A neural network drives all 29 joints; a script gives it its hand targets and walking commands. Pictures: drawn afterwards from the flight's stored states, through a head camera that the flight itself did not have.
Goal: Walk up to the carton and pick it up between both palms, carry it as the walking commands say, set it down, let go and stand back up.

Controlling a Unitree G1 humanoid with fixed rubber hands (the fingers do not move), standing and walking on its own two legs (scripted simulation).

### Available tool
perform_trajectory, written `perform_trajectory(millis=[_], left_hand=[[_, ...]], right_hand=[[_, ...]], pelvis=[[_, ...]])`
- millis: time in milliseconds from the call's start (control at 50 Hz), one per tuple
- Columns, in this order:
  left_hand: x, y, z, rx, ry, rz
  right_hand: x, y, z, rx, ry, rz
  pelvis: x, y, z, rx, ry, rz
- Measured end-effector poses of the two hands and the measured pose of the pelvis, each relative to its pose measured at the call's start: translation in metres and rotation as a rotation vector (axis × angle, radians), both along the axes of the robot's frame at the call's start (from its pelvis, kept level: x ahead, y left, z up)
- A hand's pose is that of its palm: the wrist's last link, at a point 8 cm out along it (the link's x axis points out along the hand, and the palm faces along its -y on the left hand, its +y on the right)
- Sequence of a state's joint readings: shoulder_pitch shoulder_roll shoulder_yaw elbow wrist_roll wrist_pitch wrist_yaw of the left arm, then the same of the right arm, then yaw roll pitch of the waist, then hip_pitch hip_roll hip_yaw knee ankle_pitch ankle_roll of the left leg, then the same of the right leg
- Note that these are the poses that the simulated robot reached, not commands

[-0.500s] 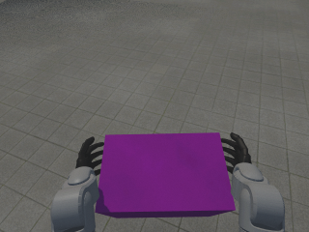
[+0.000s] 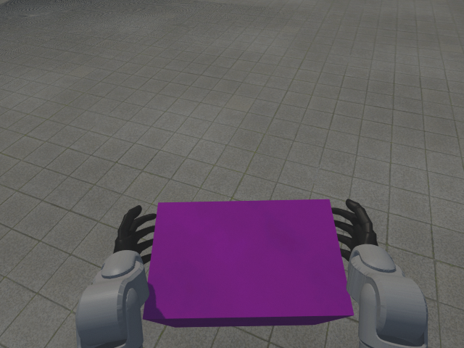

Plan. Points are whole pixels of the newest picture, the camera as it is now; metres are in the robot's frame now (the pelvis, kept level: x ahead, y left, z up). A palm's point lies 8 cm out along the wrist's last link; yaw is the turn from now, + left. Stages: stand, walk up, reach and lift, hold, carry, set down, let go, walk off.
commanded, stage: carry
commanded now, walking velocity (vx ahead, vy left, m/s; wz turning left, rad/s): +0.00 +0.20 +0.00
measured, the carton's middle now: (244, 270) +0.26 +0.00 +0.00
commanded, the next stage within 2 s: none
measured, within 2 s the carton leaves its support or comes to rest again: neither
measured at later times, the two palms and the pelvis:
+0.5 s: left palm (131, 256) +0.24 +0.17 +0.10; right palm (363, 249) +0.24 -0.17 +0.10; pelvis +0.00 +0.00 +0.00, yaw +0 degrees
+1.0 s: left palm (165, 236) +0.26 +0.12 +0.11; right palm (396, 235) +0.26 -0.22 +0.11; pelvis +0.02 -0.04 +0.01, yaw -1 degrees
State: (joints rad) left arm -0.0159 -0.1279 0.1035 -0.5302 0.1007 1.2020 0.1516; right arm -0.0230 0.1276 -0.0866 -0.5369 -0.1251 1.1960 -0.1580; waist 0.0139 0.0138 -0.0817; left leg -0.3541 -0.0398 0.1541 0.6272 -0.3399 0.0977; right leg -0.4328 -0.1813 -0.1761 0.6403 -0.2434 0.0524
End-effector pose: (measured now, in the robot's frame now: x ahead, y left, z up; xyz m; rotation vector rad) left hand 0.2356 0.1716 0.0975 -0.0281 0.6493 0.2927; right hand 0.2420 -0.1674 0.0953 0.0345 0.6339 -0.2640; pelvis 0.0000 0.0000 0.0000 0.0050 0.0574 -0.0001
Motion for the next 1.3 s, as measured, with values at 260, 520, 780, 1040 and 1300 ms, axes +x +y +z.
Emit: perform_trajectory(millis=[260, 520, 780, 1040, 1300], left_hand=[[0.0, 0.001, 0.0, 0.0, 0.0, 0.002], [0.002, -0.004, 0.001, -0.004, 0.001, 0.0], [0.017, -0.033, 0.011, -0.006, -0.01, -0.029], [0.03, -0.052, 0.01, -0.005, 0.0, -0.037], [0.065, -0.06, -0.03, 0.004, 0.035, -0.062]], right_hand=[[0.001, 0.001, 0.0, 0.0, 0.0, 0.001], [0.002, -0.004, 0.002, -0.003, 0.001, 0.001], [0.007, -0.033, 0.014, -0.005, -0.011, -0.027], [0.018, -0.053, 0.014, -0.004, -0.002, -0.032], [0.055, -0.062, -0.024, -0.025, 0.033, 0.0]], pelvis=[[0.001, 0.0, 0.0, -0.001, 0.0, 0.001], [0.004, -0.005, 0.002, -0.003, -0.006, -0.005], [0.014, -0.027, 0.01, -0.01, -0.01, -0.011], [0.022, -0.046, 0.012, -0.011, -0.012, -0.015], [0.026, -0.054, 0.013, -0.011, -0.019, -0.016]])
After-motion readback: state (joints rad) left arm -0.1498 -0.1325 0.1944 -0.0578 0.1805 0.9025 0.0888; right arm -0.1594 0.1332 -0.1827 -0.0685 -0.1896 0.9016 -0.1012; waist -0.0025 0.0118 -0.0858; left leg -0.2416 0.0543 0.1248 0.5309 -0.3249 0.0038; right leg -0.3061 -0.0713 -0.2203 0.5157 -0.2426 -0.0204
